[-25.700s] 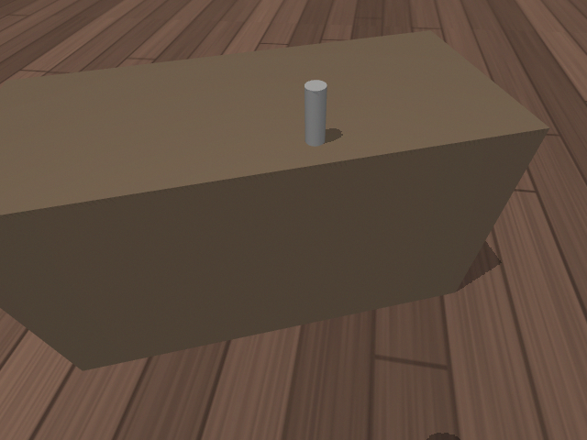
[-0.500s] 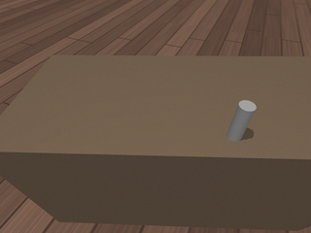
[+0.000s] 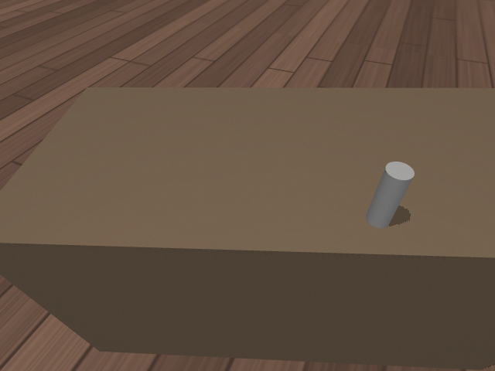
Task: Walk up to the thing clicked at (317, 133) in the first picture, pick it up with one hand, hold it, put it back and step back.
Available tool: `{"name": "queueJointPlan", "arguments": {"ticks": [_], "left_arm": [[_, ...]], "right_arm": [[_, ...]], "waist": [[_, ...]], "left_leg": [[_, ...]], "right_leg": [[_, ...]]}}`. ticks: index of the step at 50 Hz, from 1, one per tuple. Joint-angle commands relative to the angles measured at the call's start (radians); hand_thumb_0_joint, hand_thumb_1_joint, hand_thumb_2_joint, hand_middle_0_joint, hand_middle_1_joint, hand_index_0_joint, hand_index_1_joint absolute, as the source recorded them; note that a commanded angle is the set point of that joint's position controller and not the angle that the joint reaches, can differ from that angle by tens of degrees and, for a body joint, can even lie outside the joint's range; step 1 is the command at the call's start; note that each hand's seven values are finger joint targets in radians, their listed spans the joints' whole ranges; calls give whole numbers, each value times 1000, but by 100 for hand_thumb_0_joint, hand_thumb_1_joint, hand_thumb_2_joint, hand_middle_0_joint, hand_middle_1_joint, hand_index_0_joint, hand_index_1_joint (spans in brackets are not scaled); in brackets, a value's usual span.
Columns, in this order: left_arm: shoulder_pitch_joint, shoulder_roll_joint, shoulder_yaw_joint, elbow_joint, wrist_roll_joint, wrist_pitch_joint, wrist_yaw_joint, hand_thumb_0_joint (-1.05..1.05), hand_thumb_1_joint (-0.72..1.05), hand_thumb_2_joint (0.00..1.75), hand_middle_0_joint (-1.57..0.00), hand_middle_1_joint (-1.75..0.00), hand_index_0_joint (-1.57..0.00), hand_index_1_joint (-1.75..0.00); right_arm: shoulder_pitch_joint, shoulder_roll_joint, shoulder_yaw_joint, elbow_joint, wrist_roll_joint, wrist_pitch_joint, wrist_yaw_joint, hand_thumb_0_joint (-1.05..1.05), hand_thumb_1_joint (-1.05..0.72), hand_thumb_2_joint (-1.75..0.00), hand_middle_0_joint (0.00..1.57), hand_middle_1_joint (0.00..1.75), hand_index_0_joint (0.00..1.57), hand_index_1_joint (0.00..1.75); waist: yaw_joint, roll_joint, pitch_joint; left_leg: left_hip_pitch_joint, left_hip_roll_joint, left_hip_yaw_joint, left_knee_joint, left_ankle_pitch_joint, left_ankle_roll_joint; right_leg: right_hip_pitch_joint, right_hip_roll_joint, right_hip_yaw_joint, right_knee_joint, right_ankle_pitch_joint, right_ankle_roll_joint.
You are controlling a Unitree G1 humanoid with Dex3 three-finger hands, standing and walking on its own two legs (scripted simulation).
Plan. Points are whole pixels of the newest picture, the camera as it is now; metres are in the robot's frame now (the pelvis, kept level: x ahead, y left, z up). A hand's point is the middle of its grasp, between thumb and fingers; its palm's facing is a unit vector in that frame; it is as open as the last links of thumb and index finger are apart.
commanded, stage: home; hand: right
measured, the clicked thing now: (387, 196) +0.44 -0.22 +0.04
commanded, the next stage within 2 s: stand in 0.76 s
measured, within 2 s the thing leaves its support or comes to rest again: neither
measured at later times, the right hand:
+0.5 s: hand out of the picture +0.07 -0.26 -0.16, palm faces -0.03 +0.93 -0.36, open 17.3 cm
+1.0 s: hand out of the picture +0.08 -0.26 -0.15, palm faces -0.02 +0.94 -0.35, open 16.4 cm
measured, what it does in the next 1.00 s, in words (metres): stands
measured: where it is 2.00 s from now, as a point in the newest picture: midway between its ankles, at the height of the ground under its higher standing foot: outside the picture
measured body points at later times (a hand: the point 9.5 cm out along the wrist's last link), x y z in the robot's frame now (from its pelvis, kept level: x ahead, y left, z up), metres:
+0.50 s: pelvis +0.01 +0.00 +0.00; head +0.01 +0.00 +0.45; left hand +0.08 +0.30 -0.13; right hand +0.08 -0.30 -0.13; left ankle +0.03 +0.13 -0.75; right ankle +0.00 -0.13 -0.75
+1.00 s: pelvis +0.01 +0.00 +0.00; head +0.02 +0.00 +0.45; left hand +0.09 +0.30 -0.13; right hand +0.08 -0.30 -0.13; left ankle +0.03 +0.13 -0.75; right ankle +0.00 -0.13 -0.75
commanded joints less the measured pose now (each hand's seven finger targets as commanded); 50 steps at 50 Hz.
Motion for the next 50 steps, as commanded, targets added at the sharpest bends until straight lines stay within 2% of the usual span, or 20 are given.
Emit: {"name": "queueJointPlan", "arguments": {"ticks": [1,5,10,13,14,17,24,37,38,43,45,46,50], "left_arm": [[-38,207,43,-43,1,-14,14,0,90,90,-20,-30,-20,-30],[-40,204,44,-44,4,-13,13,0,90,90,-20,-30,-20,-30],[-54,205,47,-50,3,-13,13,0,90,90,-20,-30,-20,-30],[-59,205,48,-55,6,-13,13,0,90,90,-20,-30,-20,-30],[-63,204,46,-55,6,-15,14,0,90,90,-20,-30,-20,-30],[-58,201,43,-53,3,-18,15,0,90,90,-20,-30,-20,-30],[-58,200,42,-51,1,-13,16,0,90,90,-20,-30,-20,-30],[-64,208,45,-56,3,-18,20,0,90,90,-20,-30,-20,-30],[-61,203,44,-56,1,-16,19,0,90,90,-20,-30,-20,-30],[-62,206,45,-55,3,-16,19,0,90,90,-20,-30,-20,-30],[-62,204,45,-54,1,-16,18,0,90,90,-20,-30,-20,-30],[-62,207,45,-54,0,-17,19,0,90,90,-20,-30,-20,-30],[-67,204,47,-60,1,-15,18,0,90,90,-20,-30,-20,-30]], "right_arm": [[-21,-216,-39,-50,-1,-20,-14,0,54,-6,5,5,5,5],[-36,-217,-42,-50,-3,-20,-14,0,54,-6,5,5,5,5],[-39,-215,-46,-49,-4,-23,-14,0,55,-6,5,5,5,5],[-54,-218,-51,-53,-4,-23,-15,0,54,-6,5,5,5,5],[-57,-216,-50,-54,-3,-24,-14,0,55,-5,5,5,5,5],[-48,-215,-51,-45,-1,-24,-14,0,54,-6,5,5,5,5],[-50,-214,-54,-37,-4,-19,-13,0,55,-6,5,5,5,5],[-42,-203,-56,-42,-3,-18,-13,0,53,-6,5,6,5,6],[-36,-207,-55,-40,-4,-17,-14,0,54,-6,5,5,5,5],[-46,-207,-59,-42,-3,-15,-14,0,53,-7,6,6,5,6],[-41,-206,-56,-41,-3,-16,-12,0,37,-23,20,22,20,22],[-38,-199,-55,-39,-3,-15,-12,0,29,-31,20,30,20,30],[-46,-204,-59,-44,-5,-16,-13,0,-3,-63,20,30,20,30]], "waist": [[-6,1,-28],[-3,3,-12],[-4,9,-25],[-2,9,-49],[-1,9,-66],[-4,-7,-61],[-3,8,-38],[-10,-9,-65],[-8,-1,-49],[-8,-5,-49],[-9,6,-47],[-9,-5,-27],[-7,10,-34]], "left_leg": [[22,104,-97,-74,76,36],[14,103,-99,-89,22,34],[20,105,-97,-96,28,31],[40,108,-91,-85,71,32],[55,113,-94,-80,119,33],[61,111,-90,-75,143,32],[47,104,-84,-91,78,25],[67,112,-81,-77,155,29],[59,108,-78,-85,122,27],[68,113,-81,-83,128,29],[62,111,-80,-88,116,29],[44,107,-83,-96,105,25],[47,109,-82,-96,89,24]], "right_leg": [[-12,-111,101,-76,73,-29],[-23,-109,96,-86,37,-26],[-16,-110,96,-85,35,-28],[-5,-115,96,-78,76,-29],[5,-116,93,-73,99,-28],[3,-115,91,-80,124,-23],[-11,-113,93,-94,75,-29],[19,-122,91,-83,154,-29],[6,-119,91,-91,122,-25],[6,-118,88,-92,118,-27],[11,-120,94,-95,118,-29],[4,-116,89,-98,96,-27],[3,-116,91,-97,76,-30]]}}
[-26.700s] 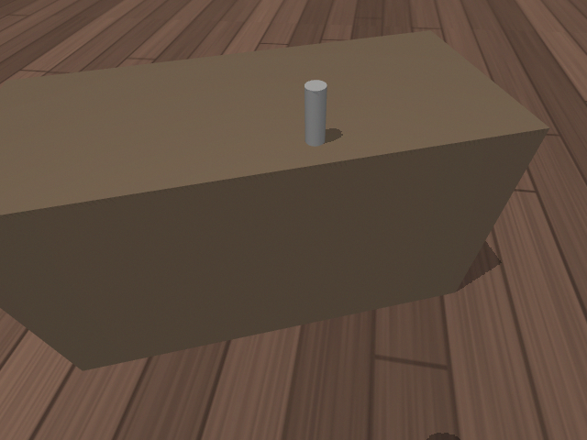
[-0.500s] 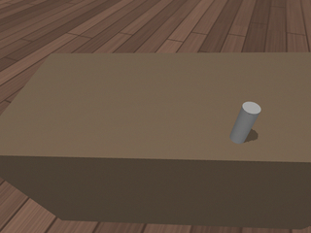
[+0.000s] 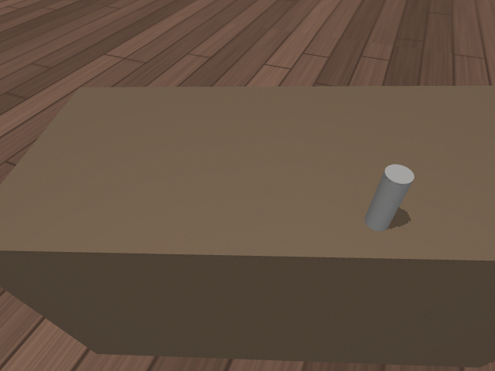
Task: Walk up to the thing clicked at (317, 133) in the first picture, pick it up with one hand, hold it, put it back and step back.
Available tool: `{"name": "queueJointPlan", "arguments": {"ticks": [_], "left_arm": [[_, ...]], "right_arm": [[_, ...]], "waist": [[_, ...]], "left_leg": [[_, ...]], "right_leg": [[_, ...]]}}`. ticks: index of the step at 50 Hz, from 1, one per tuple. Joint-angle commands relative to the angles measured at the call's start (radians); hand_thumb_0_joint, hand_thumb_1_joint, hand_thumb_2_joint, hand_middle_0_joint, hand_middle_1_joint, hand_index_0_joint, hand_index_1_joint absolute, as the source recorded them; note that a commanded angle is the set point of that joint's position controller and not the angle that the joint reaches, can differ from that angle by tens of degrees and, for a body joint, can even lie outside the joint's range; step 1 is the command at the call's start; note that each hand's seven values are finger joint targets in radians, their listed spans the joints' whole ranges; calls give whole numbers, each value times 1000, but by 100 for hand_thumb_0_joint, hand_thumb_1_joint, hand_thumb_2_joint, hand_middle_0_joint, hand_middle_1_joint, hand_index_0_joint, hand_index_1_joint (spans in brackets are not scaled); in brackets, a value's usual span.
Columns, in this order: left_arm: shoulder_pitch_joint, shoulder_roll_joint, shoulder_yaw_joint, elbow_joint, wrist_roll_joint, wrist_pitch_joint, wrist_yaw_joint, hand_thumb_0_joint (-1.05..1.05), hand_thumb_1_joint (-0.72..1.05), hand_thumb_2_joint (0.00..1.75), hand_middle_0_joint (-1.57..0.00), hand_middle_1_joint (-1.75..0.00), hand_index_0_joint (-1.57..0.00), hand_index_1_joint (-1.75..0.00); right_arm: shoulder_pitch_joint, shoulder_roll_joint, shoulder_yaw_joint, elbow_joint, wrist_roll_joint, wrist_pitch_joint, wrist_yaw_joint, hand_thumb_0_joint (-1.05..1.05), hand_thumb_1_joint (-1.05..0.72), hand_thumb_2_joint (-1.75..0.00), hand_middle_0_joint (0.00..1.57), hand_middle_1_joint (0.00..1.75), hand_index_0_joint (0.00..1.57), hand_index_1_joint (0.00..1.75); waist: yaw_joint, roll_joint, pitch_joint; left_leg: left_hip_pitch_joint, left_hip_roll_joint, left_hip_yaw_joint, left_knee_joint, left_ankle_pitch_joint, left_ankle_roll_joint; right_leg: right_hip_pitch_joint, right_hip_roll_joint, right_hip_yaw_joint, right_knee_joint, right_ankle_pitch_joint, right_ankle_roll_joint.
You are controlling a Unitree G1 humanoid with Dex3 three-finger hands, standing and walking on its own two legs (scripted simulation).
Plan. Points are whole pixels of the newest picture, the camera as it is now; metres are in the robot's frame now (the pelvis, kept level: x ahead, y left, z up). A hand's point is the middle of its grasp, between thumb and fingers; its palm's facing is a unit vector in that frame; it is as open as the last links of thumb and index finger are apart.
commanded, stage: stand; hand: right
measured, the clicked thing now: (386, 199) +0.42 -0.22 +0.04
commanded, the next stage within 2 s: none
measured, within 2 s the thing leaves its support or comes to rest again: neither
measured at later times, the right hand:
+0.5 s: hand out of the picture +0.07 -0.25 -0.16, palm faces -0.02 +0.94 -0.35, open 7.6 cm
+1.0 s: hand out of the picture +0.08 -0.25 -0.16, palm faces -0.01 +0.94 -0.35, open 7.4 cm
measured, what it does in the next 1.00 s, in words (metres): stands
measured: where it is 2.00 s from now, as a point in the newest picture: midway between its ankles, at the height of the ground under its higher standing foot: outside the picture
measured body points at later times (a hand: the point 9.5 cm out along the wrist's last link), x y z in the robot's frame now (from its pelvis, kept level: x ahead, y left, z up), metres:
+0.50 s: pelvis +0.00 +0.00 +0.00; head +0.01 +0.00 +0.45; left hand +0.07 +0.30 -0.13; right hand +0.07 -0.30 -0.13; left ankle +0.01 +0.13 -0.75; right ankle -0.01 -0.13 -0.75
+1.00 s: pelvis +0.01 +0.00 +0.00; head +0.01 +0.00 +0.45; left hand +0.08 +0.30 -0.13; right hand +0.08 -0.30 -0.13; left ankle +0.01 +0.13 -0.75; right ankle -0.01 -0.13 -0.75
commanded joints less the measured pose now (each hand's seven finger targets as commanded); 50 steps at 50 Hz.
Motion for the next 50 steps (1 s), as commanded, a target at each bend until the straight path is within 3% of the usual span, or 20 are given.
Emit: {"name": "queueJointPlan", "arguments": {"ticks": [1,4,11,25,34,41,50], "left_arm": [[-38,205,42,-56,4,-15,12,0,90,90,-20,-30,-20,-30],[-27,203,41,-57,6,-16,10,0,90,90,-20,-30,-20,-30],[-34,207,41,-57,2,-17,12,0,90,90,-20,-30,-20,-30],[-22,208,43,-55,4,-17,11,0,90,90,-20,-30,-20,-30],[-30,203,42,-63,4,-19,14,0,90,90,-20,-30,-20,-30],[-30,209,45,-61,4,-17,15,0,90,90,-20,-30,-20,-30],[-31,207,45,-67,4,-20,14,0,90,90,-20,-30,-20,-30]], "right_arm": [[-29,-212,-37,-58,-2,-22,-12,0,-11,-71,20,30,20,30],[-37,-215,-39,-59,-1,-23,-12,0,-35,-90,20,30,20,30],[-25,-208,-38,-55,-1,-23,-10,0,-90,-90,20,30,20,30],[-27,-206,-38,-58,0,-21,-10,0,-90,-90,20,30,20,30],[-34,-212,-42,-61,1,-23,-12,0,-90,-90,20,30,20,30],[-31,-207,-42,-61,0,-18,-12,0,-90,-90,20,30,20,30],[-30,-208,-42,-65,1,-23,-11,0,-90,-90,20,30,20,30]], "waist": [[0,17,-43],[4,16,-57],[-3,0,-58],[-1,3,-34],[0,6,-78],[-3,1,-47],[-1,6,-57]], "left_leg": [[9,110,-88,-56,75,29],[32,113,-87,-50,82,32],[33,113,-85,-49,123,30],[31,109,-86,-58,72,30],[55,118,-86,-36,179,32],[39,112,-84,-50,124,27],[41,114,-81,-45,145,30]], "right_leg": [[-18,-118,88,-66,77,-30],[-24,-119,90,-68,84,-31],[-10,-119,84,-58,119,-32],[-38,-116,87,-67,84,-28],[-7,-121,80,-49,172,-28],[-20,-118,80,-58,123,-30],[-9,-123,85,-58,149,-30]]}}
